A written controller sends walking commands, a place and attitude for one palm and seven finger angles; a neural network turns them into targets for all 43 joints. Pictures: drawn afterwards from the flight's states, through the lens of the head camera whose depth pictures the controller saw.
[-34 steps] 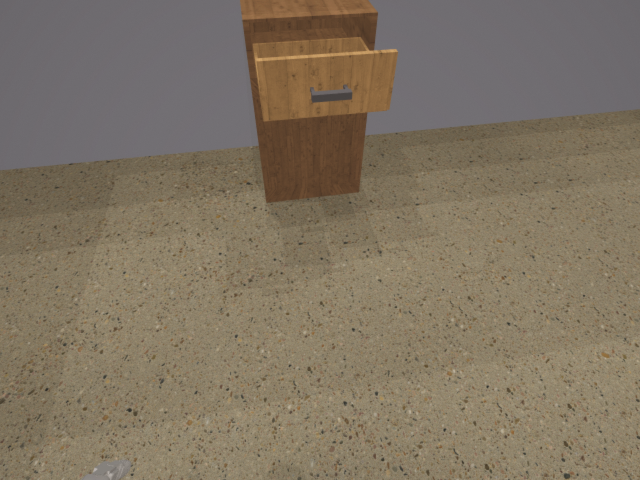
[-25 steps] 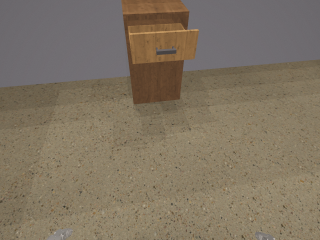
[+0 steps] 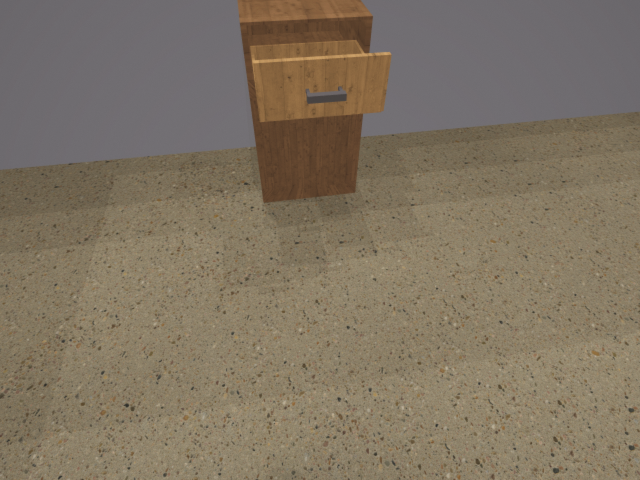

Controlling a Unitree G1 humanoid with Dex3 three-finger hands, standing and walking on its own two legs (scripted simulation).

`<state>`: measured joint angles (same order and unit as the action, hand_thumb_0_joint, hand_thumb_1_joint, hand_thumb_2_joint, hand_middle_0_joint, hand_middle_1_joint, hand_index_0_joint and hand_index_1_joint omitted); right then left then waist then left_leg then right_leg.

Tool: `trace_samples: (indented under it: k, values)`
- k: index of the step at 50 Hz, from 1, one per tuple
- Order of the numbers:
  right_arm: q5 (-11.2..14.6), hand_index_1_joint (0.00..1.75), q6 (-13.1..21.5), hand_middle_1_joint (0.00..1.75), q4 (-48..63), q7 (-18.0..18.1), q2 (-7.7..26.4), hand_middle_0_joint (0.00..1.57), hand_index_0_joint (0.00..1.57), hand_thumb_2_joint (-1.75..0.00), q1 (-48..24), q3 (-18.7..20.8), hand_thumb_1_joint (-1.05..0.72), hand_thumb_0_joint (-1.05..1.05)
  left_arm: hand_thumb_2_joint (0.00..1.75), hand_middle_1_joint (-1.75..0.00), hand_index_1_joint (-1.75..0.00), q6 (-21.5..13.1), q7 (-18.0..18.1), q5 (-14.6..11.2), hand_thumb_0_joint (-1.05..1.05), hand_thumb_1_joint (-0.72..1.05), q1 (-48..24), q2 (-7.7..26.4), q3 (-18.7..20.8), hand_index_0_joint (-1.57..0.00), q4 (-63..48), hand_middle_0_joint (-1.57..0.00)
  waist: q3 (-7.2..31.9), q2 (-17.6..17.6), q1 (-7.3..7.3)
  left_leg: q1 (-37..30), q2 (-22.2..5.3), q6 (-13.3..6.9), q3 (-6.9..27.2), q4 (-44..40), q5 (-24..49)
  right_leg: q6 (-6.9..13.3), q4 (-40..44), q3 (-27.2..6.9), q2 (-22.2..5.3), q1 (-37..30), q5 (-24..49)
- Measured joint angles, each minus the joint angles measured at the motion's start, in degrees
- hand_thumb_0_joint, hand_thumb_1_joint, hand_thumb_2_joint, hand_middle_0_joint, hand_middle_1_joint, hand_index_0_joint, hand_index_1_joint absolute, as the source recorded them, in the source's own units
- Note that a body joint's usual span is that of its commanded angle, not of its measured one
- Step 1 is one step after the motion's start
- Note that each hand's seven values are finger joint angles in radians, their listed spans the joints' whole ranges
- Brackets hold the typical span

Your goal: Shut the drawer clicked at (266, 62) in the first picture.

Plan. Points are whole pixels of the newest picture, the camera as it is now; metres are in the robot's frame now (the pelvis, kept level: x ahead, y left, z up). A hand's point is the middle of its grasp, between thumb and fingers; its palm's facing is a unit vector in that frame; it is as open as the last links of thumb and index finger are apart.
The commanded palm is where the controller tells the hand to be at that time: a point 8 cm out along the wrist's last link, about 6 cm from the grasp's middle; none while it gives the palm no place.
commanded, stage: stand and wait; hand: left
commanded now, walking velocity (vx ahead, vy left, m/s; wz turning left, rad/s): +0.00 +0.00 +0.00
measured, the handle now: (325, 93) +1.14 +0.06 -0.08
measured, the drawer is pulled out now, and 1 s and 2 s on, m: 0.30 0.30 0.30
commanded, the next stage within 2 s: look at it before walking up in 0.26 s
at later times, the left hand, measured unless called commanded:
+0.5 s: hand out of the picture +0.07 +0.24 -0.16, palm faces -0.03 -0.95 -0.33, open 7.4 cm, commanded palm none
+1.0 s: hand out of the picture +0.07 +0.25 -0.16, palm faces -0.03 -0.94 -0.33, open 7.4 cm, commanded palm none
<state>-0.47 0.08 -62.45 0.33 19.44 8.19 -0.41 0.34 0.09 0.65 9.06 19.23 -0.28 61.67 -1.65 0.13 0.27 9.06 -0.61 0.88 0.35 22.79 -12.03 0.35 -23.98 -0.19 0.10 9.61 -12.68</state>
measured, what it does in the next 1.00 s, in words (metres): stands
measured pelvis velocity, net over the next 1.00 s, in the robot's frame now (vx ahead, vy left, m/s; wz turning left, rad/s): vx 0.00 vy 0.01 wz -0.01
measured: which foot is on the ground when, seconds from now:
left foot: down 0.00-1.00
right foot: down 0.00-1.00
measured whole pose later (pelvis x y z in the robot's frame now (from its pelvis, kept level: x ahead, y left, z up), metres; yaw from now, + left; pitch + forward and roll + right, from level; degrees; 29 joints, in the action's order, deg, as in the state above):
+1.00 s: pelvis +0.00 +0.01 +0.00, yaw -1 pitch -1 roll +0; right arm -0.4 0.8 -63.8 0.3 18.8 7.1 -0.5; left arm -0.2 0.2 0.8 8.5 19.2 -0.2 62.7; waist -1.3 -0.5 0.4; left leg 7.9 -0.4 0.4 -0.5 20.3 -11.0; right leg -0.2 -21.1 -1.0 -0.1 8.6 -11.2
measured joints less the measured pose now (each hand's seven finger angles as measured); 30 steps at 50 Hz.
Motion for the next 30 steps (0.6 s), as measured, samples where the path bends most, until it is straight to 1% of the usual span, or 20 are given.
trace_samples:
  k: [14, 30]
  values:
    - [0.0, 0.30, 0.3, 0.30, -0.8, -0.2, -0.4, 0.20, 0.20, -0.89, -0.1, -0.1, -0.91, 0.00, 0.89, -0.30, -0.30, -0.3, -0.1, 0.1, 0.00, 0.90, -1.0, -0.3, -0.1, -0.20, 0.4, -0.20, 0.7, -0.1, -0.14, 0.0, -0.3, 0.2, -0.1, -1.1, 1.0, 0.2, 1.1, -0.2, 0.3, 0.1, 1.1]
    - [0.0, 0.30, 0.5, 0.30, -1.3, -0.2, -0.6, 0.20, 0.20, -0.89, -0.1, 0.0, -0.91, 0.00, 0.89, -0.30, -0.30, -0.4, -0.1, 0.1, 0.00, 0.90, -0.5, -0.2, 0.0, -0.20, 0.8, -0.20, 0.4, -0.6, -0.08, -0.1, -0.3, 0.0, -0.6, -1.5, 1.1, -0.1, 2.0, -0.6, 0.3, -0.1, 1.6]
